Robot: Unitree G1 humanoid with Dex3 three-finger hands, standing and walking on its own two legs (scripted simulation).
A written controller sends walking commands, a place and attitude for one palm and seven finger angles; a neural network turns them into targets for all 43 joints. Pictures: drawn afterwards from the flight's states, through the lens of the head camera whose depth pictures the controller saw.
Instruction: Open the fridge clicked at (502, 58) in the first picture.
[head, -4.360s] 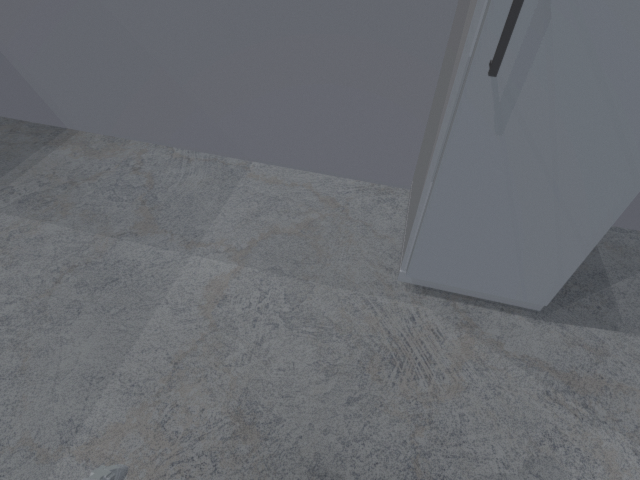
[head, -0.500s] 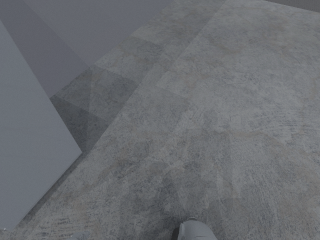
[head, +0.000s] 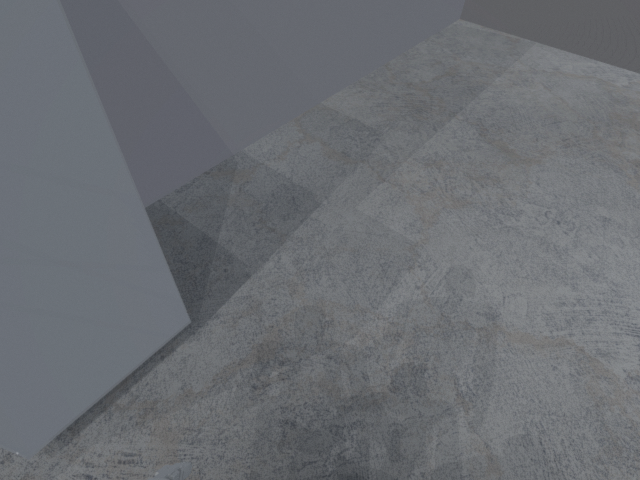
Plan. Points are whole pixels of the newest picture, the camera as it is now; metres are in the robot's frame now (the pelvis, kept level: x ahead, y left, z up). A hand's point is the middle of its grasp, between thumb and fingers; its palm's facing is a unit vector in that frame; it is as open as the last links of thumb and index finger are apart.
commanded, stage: turn to face it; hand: left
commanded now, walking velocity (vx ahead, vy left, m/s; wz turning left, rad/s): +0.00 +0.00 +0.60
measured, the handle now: out of the picture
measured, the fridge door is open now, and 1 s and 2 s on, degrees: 0 0 0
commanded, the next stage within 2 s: take the last steps up to it in 1.50 s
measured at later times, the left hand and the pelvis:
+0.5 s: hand out of the picture +0.05 +0.22 -0.15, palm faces +0.30 -0.91 -0.28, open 7.3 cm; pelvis -0.01 -0.01 +0.00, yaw +16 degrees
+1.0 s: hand out of the picture -0.14 +0.20 -0.19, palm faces +0.59 -0.77 -0.24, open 7.3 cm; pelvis -0.05 +0.00 -0.01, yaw +34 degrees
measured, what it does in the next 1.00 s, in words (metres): steps on the spot, turning left: left foot, then right foot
